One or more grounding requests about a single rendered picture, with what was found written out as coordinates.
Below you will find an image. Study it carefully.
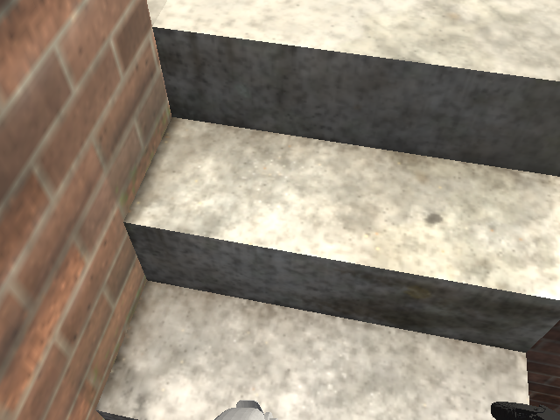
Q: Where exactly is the robot right hand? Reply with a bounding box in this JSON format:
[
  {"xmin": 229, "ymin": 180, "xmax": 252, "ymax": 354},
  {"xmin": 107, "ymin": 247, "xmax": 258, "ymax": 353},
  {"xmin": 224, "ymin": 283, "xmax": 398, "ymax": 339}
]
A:
[{"xmin": 491, "ymin": 402, "xmax": 560, "ymax": 420}]

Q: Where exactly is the robot left shin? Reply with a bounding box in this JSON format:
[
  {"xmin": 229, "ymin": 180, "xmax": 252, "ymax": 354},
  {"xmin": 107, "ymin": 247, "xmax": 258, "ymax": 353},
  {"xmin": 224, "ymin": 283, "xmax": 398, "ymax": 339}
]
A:
[{"xmin": 236, "ymin": 400, "xmax": 264, "ymax": 414}]

